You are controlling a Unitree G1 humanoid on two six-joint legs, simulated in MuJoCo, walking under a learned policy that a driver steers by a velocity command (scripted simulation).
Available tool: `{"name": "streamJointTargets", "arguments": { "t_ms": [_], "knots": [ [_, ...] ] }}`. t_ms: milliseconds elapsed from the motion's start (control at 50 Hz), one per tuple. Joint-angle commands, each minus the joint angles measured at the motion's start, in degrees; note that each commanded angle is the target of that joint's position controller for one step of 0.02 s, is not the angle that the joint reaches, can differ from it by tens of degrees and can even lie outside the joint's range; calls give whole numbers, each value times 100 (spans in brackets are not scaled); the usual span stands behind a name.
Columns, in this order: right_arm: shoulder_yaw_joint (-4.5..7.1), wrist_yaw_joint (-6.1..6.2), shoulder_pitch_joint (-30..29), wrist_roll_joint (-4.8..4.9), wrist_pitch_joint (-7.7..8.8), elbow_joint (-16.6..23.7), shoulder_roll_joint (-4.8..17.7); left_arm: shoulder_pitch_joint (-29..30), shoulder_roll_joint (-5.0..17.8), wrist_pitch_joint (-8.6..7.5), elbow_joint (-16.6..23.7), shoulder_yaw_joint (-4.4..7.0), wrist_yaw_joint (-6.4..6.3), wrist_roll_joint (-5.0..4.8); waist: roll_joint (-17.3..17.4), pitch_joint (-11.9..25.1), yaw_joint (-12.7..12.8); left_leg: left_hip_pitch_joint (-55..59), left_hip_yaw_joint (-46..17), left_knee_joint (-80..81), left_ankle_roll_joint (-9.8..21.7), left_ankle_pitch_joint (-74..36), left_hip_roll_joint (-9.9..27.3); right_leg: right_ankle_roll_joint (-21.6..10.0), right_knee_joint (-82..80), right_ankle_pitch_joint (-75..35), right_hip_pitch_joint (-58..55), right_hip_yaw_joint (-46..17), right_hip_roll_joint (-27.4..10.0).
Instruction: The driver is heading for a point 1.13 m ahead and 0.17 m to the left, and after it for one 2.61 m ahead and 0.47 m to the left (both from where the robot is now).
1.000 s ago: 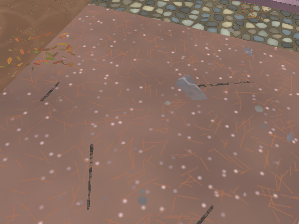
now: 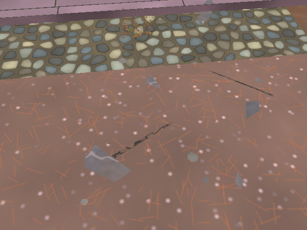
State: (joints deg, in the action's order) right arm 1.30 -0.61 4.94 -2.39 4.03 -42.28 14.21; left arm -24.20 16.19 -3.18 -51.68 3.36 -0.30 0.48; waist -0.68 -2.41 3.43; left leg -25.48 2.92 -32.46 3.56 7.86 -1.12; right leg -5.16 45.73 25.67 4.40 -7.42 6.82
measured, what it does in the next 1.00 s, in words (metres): walks ahead: right foot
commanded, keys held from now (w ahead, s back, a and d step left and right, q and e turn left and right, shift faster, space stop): w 0.72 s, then w+q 0.28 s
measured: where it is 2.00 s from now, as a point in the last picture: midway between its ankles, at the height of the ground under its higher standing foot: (147, 117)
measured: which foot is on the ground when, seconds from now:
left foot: down 0.00-0.50, up 0.52-1.00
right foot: up 0.00-0.46, down 0.48-1.00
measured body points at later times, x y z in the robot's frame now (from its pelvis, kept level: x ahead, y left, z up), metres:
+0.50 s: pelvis +0.26 -0.02 +0.00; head +0.29 -0.03 +0.45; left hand +0.48 +0.20 -0.09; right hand +0.20 -0.27 -0.14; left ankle +0.10 +0.09 -0.72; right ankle +0.37 -0.10 -0.73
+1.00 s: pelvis +0.52 -0.02 +0.01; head +0.55 -0.02 +0.46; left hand +0.45 +0.22 -0.14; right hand +0.72 -0.23 -0.11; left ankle +0.66 +0.08 -0.70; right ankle +0.37 -0.10 -0.72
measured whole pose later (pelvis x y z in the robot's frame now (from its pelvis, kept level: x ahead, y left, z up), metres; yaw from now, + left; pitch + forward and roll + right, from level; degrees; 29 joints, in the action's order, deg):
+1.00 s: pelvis +0.52 -0.02 +0.01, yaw +6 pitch +1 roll -1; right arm 1.3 -2.5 3.6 -1.7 1.6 -47.9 12.4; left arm -24.3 11.9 -5.2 -58.0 1.4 -1.1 1.4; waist 1.3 -2.6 2.7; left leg -31.7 5.2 -34.9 5.5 4.6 1.1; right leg -2.8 10.5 20.3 -8.6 9.8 3.7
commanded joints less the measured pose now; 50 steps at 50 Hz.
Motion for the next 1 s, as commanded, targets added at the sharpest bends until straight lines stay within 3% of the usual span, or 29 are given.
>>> {"name": "streamJointTargets", "arguments": {
  "t_ms": [20,40,60,100,140,240,300,380,440,460,480,500,520,540,560,580,620,660,720,760,820,920,960,1000],
  "knots": [
    [349,18,1289,120,-54,-96,942,-105,624,-85,419,89,19,72,465,670,-514,2910,-3681,1791,1143,1627,2225,0,2790,-280,3003,-33,-372],
    [278,-6,1038,98,-28,-103,672,244,537,-92,490,48,62,84,161,351,-480,2370,-2969,1912,1008,1095,1925,11,2503,-601,2917,21,-568],
    [237,8,1011,89,5,-174,570,370,474,-58,526,42,97,101,307,173,-388,2065,-2408,2014,852,533,1656,34,2217,-705,2807,102,-721],
    [202,13,1140,128,89,-354,516,253,366,55,476,3,164,181,593,200,-243,1774,-1784,2147,724,-331,1364,141,1913,-825,2474,245,-817],
    [222,-13,1369,184,170,-504,585,343,299,109,489,-24,200,200,569,210,-207,1808,-1507,2264,804,-844,1316,229,1731,-948,2617,400,-894],
    [226,-22,1763,211,153,-773,605,1577,159,116,859,-132,253,178,482,-120,-422,1992,-950,2621,806,-1059,1102,469,482,-1859,3294,790,-1198],
    [239,-23,2007,209,151,-913,671,2159,35,86,1016,-215,267,139,498,-150,-579,2084,-692,2555,720,-1457,1037,482,-456,-2315,3025,992,-1118],
    [247,13,2251,166,117,-1084,741,2576,123,54,1148,-215,232,113,523,-195,-665,2542,-694,2284,671,-1951,1275,315,-1102,-2243,2775,1081,-978],
    [270,63,2123,141,73,-1150,839,2263,246,3,1080,-151,175,136,534,-73,-420,2844,-650,1650,556,-3095,1407,58,-1483,-1677,2139,1134,-755],
    [274,70,2052,152,49,-1168,865,1683,306,-37,882,-101,139,162,464,216,-149,2823,-516,947,474,-3703,1295,-60,-1784,-1662,1405,1215,-577],
    [241,71,2045,170,32,-1163,785,769,479,-102,560,-14,83,230,257,743,201,2383,-290,-131,357,-3517,1035,-234,-1985,-1759,165,1118,-618],
    [161,69,2002,189,43,-936,550,-285,945,-142,395,113,10,355,-393,1510,563,1266,-32,-1866,232,-1606,718,-557,-2087,-1247,-1264,-354,-1971],
    [88,42,2678,323,33,-879,74,-356,1430,-78,331,246,7,294,-1658,1961,189,-625,38,-3624,54,2281,-332,-1287,-2831,-918,-2313,-2968,-3245],
    [243,84,2200,145,-21,-950,722,73,1012,-19,383,185,39,72,-563,1317,150,-1133,-608,-3946,141,2065,27,-1128,-3003,-527,-1737,-2794,-2916],
    [254,36,1802,154,10,-833,666,603,674,-30,449,89,58,41,-366,599,-46,-1189,-626,-3788,168,1507,258,-980,-3121,-771,-971,-1921,-2668],
    [219,8,1645,175,25,-819,530,850,423,-71,442,26,84,65,-209,305,-187,-973,-595,-3484,142,1156,440,-834,-3337,-1365,-391,-1344,-2390],
    [194,-51,1749,58,-103,-910,392,947,228,-148,333,-32,55,37,-373,152,-450,-473,-517,-3087,5,910,616,-591,-3593,-2003,230,-570,-1972],
    [189,-109,1692,31,-192,-913,316,704,282,-242,183,-18,54,10,-307,181,-509,-426,-408,-2973,-96,747,617,-643,-3715,-2568,296,-303,-1892],
    [188,-149,1057,21,-249,-730,307,392,379,-275,-15,12,52,-23,-234,-65,-447,-1005,-291,-2549,-244,205,756,-689,-3967,-2669,193,-15,-1816],
    [174,-159,670,68,-257,-628,291,213,363,-262,-107,8,46,6,-221,-165,-353,-1305,-298,-2191,-285,-156,745,-621,-4035,-2816,21,267,-1778],
    [124,-169,157,121,-231,-475,208,36,335,-277,-222,-13,30,35,-221,-285,-232,-1289,-312,-1448,-241,-649,573,-466,-4051,-3134,-93,725,-1719],
    [49,-190,-555,82,-189,-200,154,-298,292,-277,-448,-51,-67,70,-218,-432,-44,-1177,92,-489,19,-798,397,-343,-3855,-3997,-772,1232,-1907],
    [59,-194,-566,68,-168,-143,179,-283,371,-252,-503,-42,-114,89,-264,-387,-111,-970,269,-237,203,-408,255,-287,-3463,-4930,-1111,1404,-2003],
    [117,-157,-167,50,-160,-226,277,-152,530,-215,-502,-9,-162,106,-426,-73,-333,-363,530,-154,448,172,-96,-213,-2581,-6771,-1351,1599,-2051]
  ]
}}
Velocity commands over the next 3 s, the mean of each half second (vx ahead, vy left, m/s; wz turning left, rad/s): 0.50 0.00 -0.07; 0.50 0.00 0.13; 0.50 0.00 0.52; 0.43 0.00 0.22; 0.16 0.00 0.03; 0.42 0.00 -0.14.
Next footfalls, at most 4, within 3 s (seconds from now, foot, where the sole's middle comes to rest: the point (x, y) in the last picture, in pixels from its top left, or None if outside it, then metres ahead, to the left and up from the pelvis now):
0.48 right None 0.41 -0.11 -0.76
1.06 left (152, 177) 0.70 0.07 -0.76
1.58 right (169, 120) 1.04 0.00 -0.76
2.06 left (122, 103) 1.14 0.27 -0.76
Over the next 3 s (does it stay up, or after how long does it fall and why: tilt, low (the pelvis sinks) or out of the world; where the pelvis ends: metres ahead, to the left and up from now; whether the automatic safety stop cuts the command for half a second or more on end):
stays up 1.23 0.29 0.02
